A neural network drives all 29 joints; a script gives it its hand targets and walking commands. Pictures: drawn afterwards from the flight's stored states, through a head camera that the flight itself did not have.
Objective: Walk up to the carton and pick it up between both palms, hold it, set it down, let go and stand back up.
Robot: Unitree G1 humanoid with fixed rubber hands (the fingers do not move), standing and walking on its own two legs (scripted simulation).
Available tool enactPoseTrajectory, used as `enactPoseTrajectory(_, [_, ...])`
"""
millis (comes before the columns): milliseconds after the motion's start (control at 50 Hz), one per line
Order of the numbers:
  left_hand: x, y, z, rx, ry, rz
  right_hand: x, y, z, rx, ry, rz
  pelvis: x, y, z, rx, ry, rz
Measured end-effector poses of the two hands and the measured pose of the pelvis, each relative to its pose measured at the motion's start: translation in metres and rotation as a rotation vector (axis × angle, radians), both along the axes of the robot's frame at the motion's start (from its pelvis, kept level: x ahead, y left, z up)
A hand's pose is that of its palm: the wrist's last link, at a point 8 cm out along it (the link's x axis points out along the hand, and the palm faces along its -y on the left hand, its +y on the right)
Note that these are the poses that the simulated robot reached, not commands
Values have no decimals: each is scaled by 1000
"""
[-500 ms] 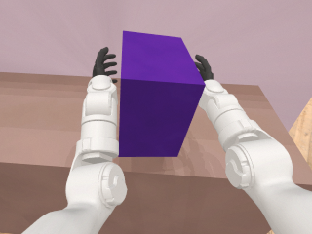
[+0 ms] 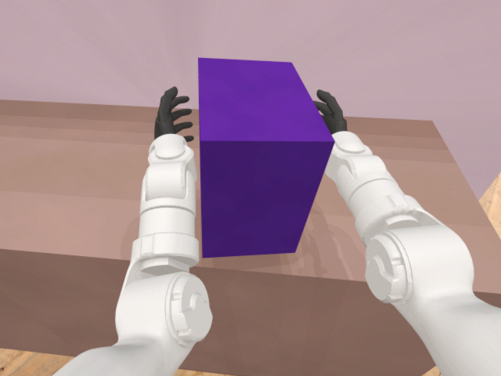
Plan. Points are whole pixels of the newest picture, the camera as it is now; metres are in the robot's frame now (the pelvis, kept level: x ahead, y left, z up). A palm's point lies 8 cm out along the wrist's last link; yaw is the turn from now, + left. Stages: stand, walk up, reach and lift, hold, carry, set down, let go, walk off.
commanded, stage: set down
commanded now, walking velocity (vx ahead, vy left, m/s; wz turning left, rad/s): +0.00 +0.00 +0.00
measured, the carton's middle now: (248, 158) +0.44 +0.06 +0.14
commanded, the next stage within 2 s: none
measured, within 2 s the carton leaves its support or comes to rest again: rests again in 1.00 s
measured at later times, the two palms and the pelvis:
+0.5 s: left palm (178, 154) +0.40 +0.16 +0.18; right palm (331, 148) +0.45 -0.09 +0.16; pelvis +0.00 +0.00 +0.00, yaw -1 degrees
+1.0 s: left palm (176, 164) +0.40 +0.17 +0.16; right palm (326, 153) +0.45 -0.08 +0.15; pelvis +0.00 +0.00 +0.00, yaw -2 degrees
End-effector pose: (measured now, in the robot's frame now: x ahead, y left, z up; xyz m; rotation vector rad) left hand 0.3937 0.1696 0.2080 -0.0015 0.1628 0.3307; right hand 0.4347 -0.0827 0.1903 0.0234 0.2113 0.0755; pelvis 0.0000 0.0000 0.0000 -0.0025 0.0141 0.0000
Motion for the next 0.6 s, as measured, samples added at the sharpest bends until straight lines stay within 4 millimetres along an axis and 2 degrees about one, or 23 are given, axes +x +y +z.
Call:
enactPoseTrajectory(300, [3,-7,-20,-5,30,22,8,-7,-21,-6,25,28,-1,-1,0,2,49,-16])
enactPoseTrajectory(600, [9,-5,-40,-20,47,51,19,-3,-41,-22,39,58,3,-4,-1,4,101,-16])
